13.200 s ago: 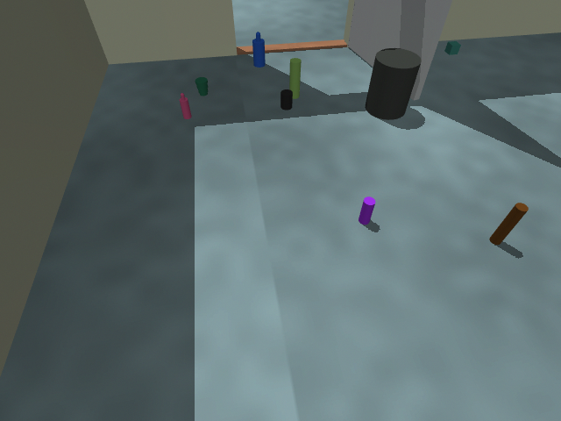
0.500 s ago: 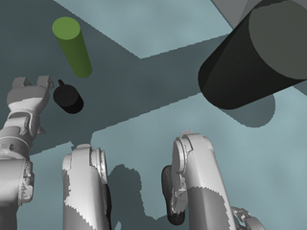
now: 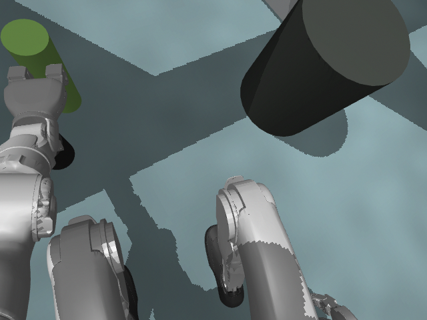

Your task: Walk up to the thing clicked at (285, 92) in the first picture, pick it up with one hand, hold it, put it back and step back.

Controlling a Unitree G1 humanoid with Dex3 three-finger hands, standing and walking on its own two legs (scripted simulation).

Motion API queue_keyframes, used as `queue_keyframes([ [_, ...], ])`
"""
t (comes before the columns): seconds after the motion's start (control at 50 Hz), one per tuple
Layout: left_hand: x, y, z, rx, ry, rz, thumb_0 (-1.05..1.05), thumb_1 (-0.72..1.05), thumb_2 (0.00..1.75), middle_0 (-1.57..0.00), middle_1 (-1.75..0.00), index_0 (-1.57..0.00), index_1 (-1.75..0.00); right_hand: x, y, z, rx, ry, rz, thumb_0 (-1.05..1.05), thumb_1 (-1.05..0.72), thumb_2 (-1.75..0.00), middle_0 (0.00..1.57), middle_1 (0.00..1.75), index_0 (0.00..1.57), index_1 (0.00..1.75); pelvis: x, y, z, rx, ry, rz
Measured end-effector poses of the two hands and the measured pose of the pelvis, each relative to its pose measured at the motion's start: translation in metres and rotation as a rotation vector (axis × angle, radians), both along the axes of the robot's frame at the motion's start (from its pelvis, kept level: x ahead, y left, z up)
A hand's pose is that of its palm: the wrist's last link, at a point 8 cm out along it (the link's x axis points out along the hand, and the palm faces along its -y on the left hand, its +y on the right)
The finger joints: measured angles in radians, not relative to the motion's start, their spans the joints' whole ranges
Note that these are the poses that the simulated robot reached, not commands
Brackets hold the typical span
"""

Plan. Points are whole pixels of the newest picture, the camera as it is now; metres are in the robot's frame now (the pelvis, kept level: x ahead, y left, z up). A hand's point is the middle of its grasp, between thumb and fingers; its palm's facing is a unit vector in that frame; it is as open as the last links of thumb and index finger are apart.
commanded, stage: approach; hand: left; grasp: from above
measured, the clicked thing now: (46, 143) +0.51 +0.24 -0.28
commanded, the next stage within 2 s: close in in 0.20 s
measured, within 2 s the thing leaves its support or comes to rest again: neither
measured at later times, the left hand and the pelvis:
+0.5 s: hand (18, 163) +0.44 +0.26 -0.17, palm faces -0.49 -0.05 -0.87, open 13.6 cm; pelvis +0.00 +0.00 +0.00, yaw +1 degrees
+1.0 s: hand (39, 151) +0.47 +0.24 -0.23, palm faces -0.46 -0.07 -0.88, open 13.8 cm; pelvis +0.00 +0.00 -0.02, yaw -2 degrees
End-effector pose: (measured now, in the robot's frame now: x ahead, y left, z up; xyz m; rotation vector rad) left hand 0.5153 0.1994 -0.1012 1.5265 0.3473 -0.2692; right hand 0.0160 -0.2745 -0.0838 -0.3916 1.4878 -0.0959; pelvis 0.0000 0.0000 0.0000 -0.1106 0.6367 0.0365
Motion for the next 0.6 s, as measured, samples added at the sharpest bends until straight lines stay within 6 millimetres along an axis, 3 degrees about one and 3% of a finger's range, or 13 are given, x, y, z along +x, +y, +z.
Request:
queue_keyframes([
  [0.12, -0.001, 0.0, -0.005, 0.017, 0.052, 0.065, 0.01, -0.49, 0.96, -0.08, -1.09, -0.11, -1.07, -0.024, 0.006, -0.002, 0.042, 0.044, -0.054, 0.0, -0.91, -0.9, 0.2, 0.3, 0.21, 0.3, 0.0, -0.001, 0.001, 0.003, -0.002, -0.008],
  [0.26, -0.035, 0.032, -0.019, 0.006, 0.138, 0.117, 0.01, -0.49, 0.96, -0.08, -1.09, -0.11, -1.06, -0.03, 0.011, -0.008, 0.079, 0.076, -0.067, 0.0, -0.91, -0.9, 0.2, 0.3, 0.21, 0.3, -0.003, -0.003, 0.003, 0.009, -0.022, -0.003],
  [0.42, -0.068, 0.062, -0.013, -0.002, 0.121, 0.052, 0.0, -0.49, 0.97, -0.09, -1.08, -0.11, -1.06, 0.003, 0.003, -0.01, 0.046, 0.038, 0.006, 0.0, -0.91, -0.9, 0.2, 0.3, 0.21, 0.3, -0.004, -0.001, 0.004, 0.01, -0.027, 0.014],
  [0.6, -0.059, 0.048, -0.021, -0.023, 0.098, -0.001, 0.0, -0.41, 1.02, -0.14, -1.09, -0.16, -1.07, 0.045, -0.007, 0.002, -0.029, -0.084, 0.115, 0.0, -0.91, -0.9, 0.2, 0.3, 0.21, 0.3, -0.005, 0.002, 0.001, -0.006, -0.039, 0.016],
])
